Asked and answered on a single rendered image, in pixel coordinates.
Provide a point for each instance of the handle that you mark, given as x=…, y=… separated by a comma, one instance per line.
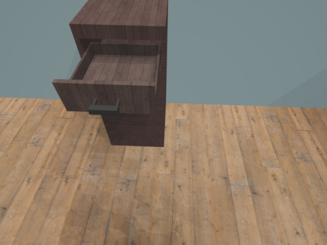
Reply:
x=103, y=109

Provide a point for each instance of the cabinet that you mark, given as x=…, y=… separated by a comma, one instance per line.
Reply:
x=128, y=21

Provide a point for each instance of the drawer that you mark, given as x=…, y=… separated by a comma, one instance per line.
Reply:
x=111, y=71

